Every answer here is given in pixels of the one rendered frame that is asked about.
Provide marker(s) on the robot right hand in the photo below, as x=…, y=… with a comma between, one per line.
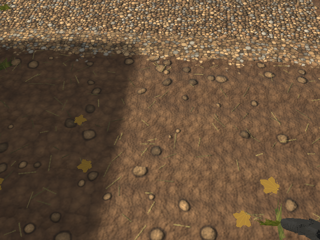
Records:
x=309, y=228

